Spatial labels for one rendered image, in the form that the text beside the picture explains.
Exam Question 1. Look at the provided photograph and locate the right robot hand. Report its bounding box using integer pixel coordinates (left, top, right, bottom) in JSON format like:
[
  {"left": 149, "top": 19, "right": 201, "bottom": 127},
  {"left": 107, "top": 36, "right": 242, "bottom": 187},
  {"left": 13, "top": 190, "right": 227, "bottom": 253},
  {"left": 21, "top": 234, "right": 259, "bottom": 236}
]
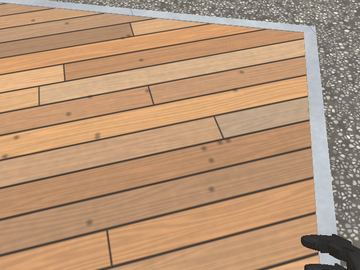
[{"left": 301, "top": 234, "right": 360, "bottom": 270}]

